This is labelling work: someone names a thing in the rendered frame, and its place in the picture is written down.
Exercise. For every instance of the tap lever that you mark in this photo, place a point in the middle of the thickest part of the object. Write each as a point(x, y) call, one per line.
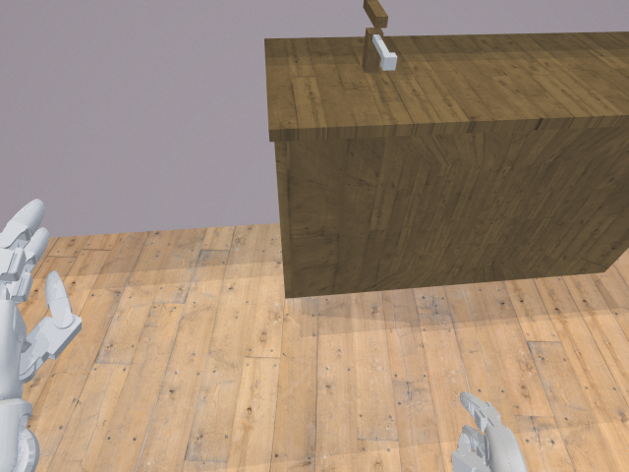
point(388, 60)

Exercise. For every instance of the counter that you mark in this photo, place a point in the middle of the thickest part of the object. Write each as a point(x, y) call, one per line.
point(480, 158)

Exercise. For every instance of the robot right hand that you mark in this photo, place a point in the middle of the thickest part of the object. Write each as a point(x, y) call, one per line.
point(496, 451)

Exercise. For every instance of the robot left forearm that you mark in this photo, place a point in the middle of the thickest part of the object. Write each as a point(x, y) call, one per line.
point(19, 447)

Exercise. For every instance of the robot left hand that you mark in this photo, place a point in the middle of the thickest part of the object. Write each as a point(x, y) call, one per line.
point(21, 247)

